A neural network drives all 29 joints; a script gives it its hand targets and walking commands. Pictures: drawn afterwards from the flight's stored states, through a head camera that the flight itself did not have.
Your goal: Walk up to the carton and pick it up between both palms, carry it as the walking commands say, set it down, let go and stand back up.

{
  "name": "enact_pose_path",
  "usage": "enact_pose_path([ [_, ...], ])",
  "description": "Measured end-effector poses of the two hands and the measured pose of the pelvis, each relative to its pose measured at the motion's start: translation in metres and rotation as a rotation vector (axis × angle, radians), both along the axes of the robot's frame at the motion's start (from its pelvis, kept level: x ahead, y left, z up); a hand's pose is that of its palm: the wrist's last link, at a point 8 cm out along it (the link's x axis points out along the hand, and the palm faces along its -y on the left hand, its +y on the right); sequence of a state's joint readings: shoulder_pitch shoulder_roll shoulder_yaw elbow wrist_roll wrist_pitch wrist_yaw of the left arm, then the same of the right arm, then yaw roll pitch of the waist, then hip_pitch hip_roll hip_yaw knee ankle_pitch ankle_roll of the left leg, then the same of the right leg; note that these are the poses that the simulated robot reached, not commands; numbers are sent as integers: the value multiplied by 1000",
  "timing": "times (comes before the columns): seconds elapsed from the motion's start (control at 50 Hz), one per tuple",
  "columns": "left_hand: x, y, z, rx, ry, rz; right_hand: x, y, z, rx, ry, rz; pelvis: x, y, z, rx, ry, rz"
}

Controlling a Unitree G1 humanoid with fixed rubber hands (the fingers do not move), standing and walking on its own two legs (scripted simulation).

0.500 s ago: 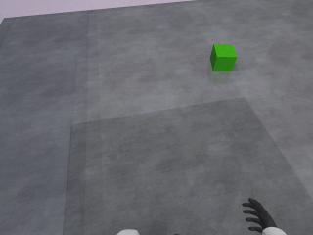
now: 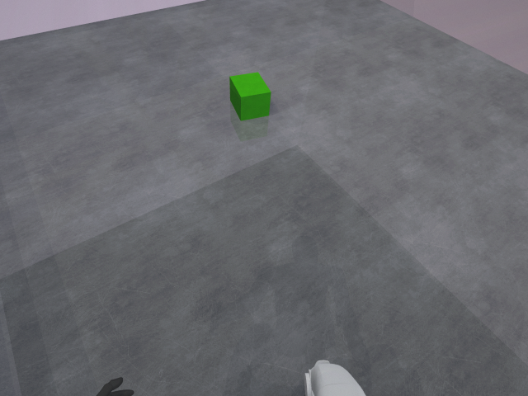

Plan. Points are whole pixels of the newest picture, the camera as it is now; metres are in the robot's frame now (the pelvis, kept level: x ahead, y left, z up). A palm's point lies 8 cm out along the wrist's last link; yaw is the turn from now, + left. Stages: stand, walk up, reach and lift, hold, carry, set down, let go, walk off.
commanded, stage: walk up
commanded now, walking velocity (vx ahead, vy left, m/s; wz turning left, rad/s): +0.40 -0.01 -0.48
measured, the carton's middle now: (249, 96) +1.76 -0.09 -0.70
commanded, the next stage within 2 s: none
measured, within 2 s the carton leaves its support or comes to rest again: neither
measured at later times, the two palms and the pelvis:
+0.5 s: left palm (171, 356) +0.21 +0.16 -0.15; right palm (395, 230) +0.42 -0.32 -0.11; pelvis +0.26 -0.08 -0.01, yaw -9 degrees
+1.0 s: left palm (239, 123) +0.78 +0.01 -0.11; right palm (410, 256) +0.37 -0.34 -0.13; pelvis +0.52 -0.13 -0.01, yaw -18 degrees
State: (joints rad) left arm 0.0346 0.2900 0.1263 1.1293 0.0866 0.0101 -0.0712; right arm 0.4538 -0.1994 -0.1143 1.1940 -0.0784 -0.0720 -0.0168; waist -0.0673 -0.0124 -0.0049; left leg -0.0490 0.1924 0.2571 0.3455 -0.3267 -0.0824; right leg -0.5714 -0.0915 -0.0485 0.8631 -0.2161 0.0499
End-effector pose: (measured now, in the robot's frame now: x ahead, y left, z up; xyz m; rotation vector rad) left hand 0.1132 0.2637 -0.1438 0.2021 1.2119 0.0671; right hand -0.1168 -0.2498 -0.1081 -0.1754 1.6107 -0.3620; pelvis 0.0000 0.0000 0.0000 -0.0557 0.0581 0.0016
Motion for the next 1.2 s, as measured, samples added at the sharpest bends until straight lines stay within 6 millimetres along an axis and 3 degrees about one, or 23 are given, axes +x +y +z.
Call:
enact_pose_path([
  [0.1, 89, -51, -8, 21, -45, -94, -8, -15, -11, 54, 158, -94, 49, -36, -18, 21, 7, -29],
  [0.14, 113, -65, -17, 54, -60, -107, 4, -31, -23, 72, 193, -100, 70, -54, -31, 35, 8, -38],
  [0.16, 117, -71, -20, 66, -51, -103, 20, -40, -29, 78, 182, -87, 78, -60, -34, 37, 8, -49],
  [0.2, 112, -78, -22, 78, -2, -81, 70, -57, -38, 70, 98, -47, 95, -69, -32, 45, 12, -64],
  [0.28, 89, -96, -12, 56, 87, -23, 214, -81, -45, 77, -174, 91, 132, -80, -18, 48, -15, -89],
  [0.34, 77, -110, -4, 26, 146, 23, 320, -85, -39, 90, -355, 172, 162, -83, -10, 49, -40, -117],
  [0.4, 74, -118, 0, 7, 201, 58, 412, -80, -26, 102, -506, 225, 194, -83, -7, 46, -60, -140],
  [0.5, 96, -108, -5, 9, 269, 87, 538, -66, -5, 99, -684, 300, 256, -78, -13, 32, -73, -164],
  [0.56, 129, -89, -17, 24, 293, 76, 590, -66, -1, 52, -746, 306, 300, -71, -25, 30, -77, -193],
  [0.58, 147, -83, -21, 30, 290, 61, 597, -69, -1, 28, -750, 293, 311, -69, -28, 34, -80, -206],
  [0.62, 197, -73, -23, 44, 241, 23, 591, -78, -3, -6, -709, 255, 332, -66, -26, 38, -85, -231],
  [0.68, 288, -71, -14, 52, 126, -64, 556, -91, -3, -45, -590, 153, 364, -66, -15, 36, -92, -258],
  [0.74, 376, -82, -1, 45, 21, -155, 516, -94, -3, -58, -475, 42, 394, -69, -6, 24, -92, -273],
  [0.84, 504, -128, 18, 1, -137, -280, 467, -82, -5, -21, -296, -104, 440, -83, 0, 12, -96, -284],
  [0.92, 592, -187, 30, -51, -250, -372, 462, -76, -11, 15, -215, -201, 477, -102, -2, 22, -97, -303],
  [1.02, 684, -264, 38, -88, -357, -463, 491, -94, -29, 42, -174, -282, 529, -138, -15, 35, -72, -326],
  [1.08, 721, -294, 31, -69, -396, -475, 527, -121, -47, 57, -179, -291, 559, -165, -28, 45, -52, -333],
  [1.12, 721, -295, 25, -41, -350, -463, 570, -144, -49, 53, -242, -267, 575, -178, -26, 52, -49, -346],
  [1.2, 690, -277, 17, 13, -175, -384, 674, -192, -35, 21, -413, -180, 610, -197, -12, 59, -47, -379],
])
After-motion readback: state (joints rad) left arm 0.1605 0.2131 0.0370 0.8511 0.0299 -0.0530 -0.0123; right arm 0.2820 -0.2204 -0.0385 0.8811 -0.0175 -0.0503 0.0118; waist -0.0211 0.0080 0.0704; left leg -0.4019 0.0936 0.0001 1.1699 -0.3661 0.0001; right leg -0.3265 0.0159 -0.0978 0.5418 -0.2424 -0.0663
